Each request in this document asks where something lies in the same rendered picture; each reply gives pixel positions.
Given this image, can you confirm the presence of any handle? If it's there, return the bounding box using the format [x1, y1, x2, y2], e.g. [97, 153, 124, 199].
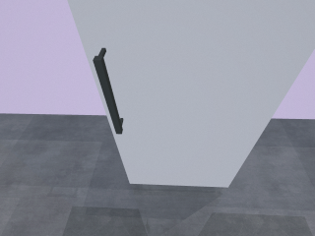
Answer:
[93, 48, 124, 135]

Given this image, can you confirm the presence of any fridge door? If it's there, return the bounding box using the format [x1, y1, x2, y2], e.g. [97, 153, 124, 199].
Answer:
[67, 0, 315, 188]

